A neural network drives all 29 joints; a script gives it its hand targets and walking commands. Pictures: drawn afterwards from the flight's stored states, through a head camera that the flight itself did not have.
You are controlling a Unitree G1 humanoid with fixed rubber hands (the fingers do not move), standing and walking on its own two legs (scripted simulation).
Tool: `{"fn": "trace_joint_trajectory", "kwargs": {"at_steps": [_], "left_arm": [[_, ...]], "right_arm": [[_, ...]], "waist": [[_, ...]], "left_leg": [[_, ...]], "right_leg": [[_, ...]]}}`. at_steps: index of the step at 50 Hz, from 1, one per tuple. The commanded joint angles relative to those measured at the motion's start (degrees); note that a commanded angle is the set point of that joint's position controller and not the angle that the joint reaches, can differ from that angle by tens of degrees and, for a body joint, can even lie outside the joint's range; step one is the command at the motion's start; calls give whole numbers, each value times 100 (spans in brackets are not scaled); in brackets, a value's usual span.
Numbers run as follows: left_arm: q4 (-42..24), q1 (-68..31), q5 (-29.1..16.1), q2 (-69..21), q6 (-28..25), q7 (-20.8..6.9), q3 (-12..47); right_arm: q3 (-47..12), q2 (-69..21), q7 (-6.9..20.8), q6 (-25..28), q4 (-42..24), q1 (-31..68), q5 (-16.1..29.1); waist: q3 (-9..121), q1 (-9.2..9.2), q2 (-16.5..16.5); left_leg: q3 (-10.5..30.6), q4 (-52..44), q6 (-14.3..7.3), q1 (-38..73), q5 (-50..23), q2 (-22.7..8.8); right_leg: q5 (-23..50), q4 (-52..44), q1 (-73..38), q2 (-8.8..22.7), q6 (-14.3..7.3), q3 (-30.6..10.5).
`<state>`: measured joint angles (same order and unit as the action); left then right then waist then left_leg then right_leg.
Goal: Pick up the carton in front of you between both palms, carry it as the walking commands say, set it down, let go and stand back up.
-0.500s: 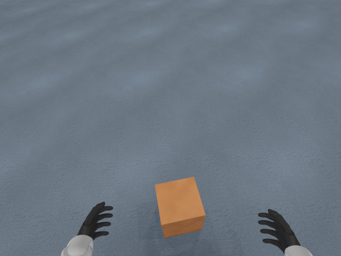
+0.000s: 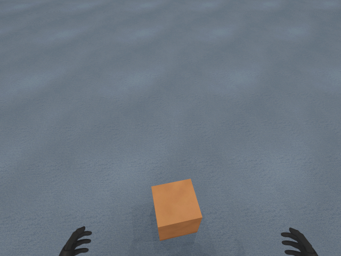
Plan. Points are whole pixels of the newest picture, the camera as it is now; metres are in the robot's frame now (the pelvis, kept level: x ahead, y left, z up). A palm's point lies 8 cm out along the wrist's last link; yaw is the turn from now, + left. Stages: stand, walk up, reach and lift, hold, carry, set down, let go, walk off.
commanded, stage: stand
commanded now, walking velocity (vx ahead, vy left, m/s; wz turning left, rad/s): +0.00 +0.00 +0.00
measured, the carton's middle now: (175, 210) +0.44 +0.01 -0.64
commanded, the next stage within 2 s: none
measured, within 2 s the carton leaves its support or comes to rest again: neither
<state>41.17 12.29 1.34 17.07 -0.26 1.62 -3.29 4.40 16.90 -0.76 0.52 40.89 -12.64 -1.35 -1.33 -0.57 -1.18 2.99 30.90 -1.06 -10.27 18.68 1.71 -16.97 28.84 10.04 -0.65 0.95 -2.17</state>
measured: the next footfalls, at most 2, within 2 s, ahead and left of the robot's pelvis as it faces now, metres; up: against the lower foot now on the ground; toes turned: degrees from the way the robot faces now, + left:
none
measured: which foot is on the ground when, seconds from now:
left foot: down 0.00-1.00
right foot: down 0.00-1.00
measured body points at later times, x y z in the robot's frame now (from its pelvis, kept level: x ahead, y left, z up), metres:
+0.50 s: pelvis -0.01 +0.00 +0.00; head -0.01 +0.02 +0.45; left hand +0.10 +0.29 -0.11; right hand +0.10 -0.29 -0.10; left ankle -0.02 +0.11 -0.73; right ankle -0.01 -0.13 -0.73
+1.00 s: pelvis -0.03 +0.00 +0.01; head -0.03 +0.01 +0.46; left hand +0.06 +0.30 -0.12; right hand +0.07 -0.30 -0.10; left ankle -0.02 +0.11 -0.73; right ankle -0.01 -0.13 -0.73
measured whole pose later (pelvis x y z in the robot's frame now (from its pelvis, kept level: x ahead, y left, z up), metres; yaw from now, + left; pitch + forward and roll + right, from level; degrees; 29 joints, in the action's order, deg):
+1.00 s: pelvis -0.03 +0.00 +0.01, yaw +0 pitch -3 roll +0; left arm 54.0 11.7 0.3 19.4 -1.2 2.0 -1.4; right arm 1.8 18.8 -1.2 0.9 54.2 -9.6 -0.2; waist -2.5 -0.1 -0.9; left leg 2.5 24.0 -1.1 -7.6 12.9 2.1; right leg -11.6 22.9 7.9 0.1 1.3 -2.7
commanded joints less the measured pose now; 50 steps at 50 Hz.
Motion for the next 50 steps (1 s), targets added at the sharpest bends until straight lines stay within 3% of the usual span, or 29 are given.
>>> {"fn": "trace_joint_trajectory", "kwargs": {"at_steps": [1,50], "left_arm": [[-297,-139,-2,693,-101,44,-145],[1055,-143,-110,1050,-154,62,32]], "right_arm": [[175,826,-44,85,-302,135,9],[-82,1085,-68,101,1082,456,119]], "waist": [[232,10,210],[-80,45,133]], "left_leg": [[388,-509,46,-124,-1742,-489],[553,-1274,16,-26,-844,-662]], "right_leg": [[1380,-264,-191,334,-95,-229],[904,-948,-238,596,-101,-488]]}}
